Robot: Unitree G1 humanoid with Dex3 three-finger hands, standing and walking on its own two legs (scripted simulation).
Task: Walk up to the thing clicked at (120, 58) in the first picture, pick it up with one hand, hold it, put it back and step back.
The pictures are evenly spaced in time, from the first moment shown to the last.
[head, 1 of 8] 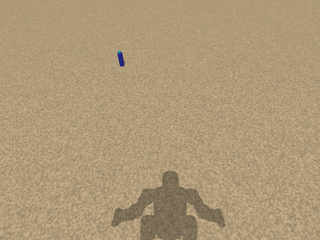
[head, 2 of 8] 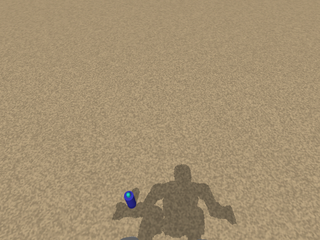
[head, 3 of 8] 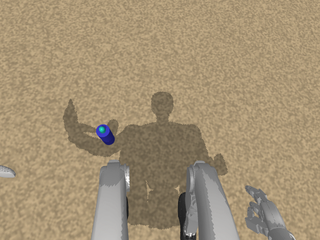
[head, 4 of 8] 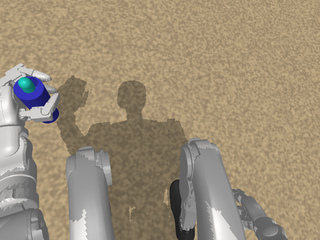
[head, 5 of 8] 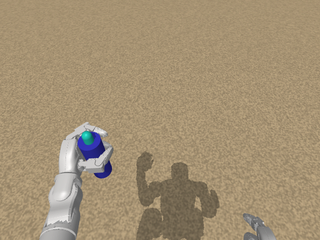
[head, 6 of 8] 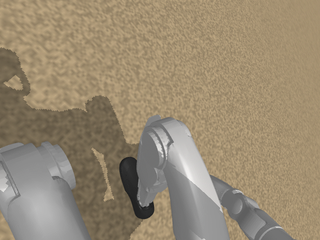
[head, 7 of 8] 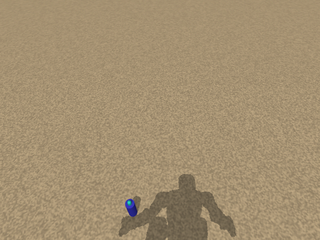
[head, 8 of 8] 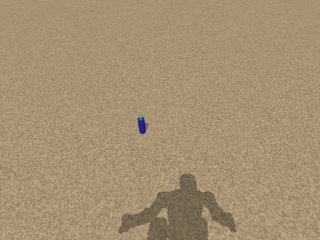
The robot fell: no
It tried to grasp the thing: yes
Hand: left
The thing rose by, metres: 0.69
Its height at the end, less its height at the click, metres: +0.00
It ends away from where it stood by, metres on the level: 0.02
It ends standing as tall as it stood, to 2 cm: yes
